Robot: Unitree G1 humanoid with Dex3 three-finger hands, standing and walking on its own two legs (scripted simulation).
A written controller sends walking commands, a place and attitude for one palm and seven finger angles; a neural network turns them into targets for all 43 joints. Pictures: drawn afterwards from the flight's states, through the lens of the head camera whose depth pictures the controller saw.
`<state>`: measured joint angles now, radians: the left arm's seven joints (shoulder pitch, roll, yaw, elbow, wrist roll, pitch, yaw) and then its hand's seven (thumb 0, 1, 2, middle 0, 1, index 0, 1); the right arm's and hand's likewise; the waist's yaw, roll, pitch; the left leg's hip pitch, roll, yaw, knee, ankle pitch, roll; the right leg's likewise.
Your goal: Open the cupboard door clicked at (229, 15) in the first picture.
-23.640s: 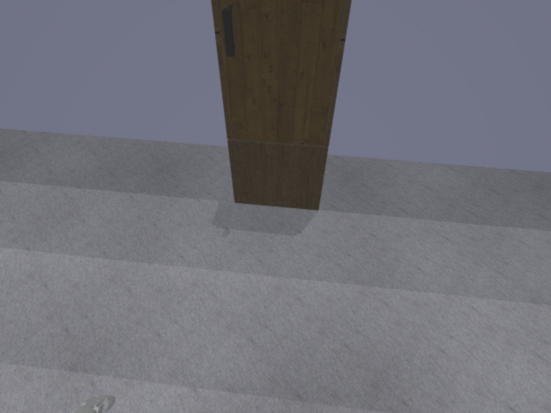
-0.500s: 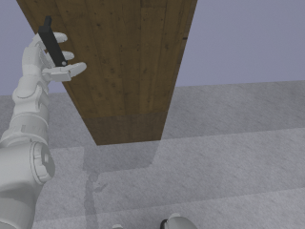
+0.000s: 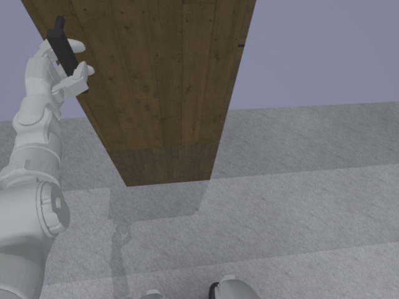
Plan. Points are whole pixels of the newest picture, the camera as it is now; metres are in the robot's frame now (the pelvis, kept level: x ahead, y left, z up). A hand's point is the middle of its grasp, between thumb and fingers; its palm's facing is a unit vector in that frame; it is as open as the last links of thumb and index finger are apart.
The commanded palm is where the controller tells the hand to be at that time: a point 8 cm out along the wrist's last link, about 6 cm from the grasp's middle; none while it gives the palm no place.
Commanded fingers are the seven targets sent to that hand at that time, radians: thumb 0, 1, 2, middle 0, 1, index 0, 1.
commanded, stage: pull the door open along its arc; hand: left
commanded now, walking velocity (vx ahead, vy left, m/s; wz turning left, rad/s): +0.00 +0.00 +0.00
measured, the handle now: (71, 57) +0.57 +0.20 +0.12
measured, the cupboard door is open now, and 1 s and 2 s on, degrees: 1 45 42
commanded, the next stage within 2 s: open thumb and fingers to let go in 0.98 s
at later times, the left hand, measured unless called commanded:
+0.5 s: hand (94, 121) +0.42 +0.15 +0.11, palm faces +0.05 -1.00 +0.07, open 6.2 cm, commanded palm +0.36 +0.20 +0.11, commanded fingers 0.00 0.90 0.90 -0.40 -1.35 -0.40 -1.35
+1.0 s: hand (164, 177) +0.30 +0.03 +0.12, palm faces +0.33 -0.94 -0.04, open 6.2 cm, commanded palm +0.25 +0.07 +0.11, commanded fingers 0.00 0.90 0.90 -0.40 -1.35 -0.40 -1.35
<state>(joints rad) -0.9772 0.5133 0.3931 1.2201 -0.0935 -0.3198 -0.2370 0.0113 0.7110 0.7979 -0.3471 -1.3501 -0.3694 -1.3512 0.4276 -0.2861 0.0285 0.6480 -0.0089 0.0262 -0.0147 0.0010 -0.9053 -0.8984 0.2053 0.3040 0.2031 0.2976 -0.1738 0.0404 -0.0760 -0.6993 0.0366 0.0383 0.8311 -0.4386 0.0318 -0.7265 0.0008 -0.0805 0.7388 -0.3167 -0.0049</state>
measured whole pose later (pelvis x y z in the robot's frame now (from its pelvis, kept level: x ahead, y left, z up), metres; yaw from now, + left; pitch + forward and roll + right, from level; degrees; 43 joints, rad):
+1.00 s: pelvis +0.01 -0.03 +0.02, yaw +3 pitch +2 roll +0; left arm 0.05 -0.08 -0.28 -0.05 0.05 0.09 0.56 0.02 0.67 0.73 -0.31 -1.31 -0.34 -1.34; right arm 0.15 -0.17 0.01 0.57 -0.04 0.10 0.03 0.01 -0.91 -0.90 0.20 0.30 0.20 0.30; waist 0.00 0.06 -0.06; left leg -0.30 0.03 0.01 0.66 -0.40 -0.02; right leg -0.35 0.00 -0.11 0.65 -0.34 -0.05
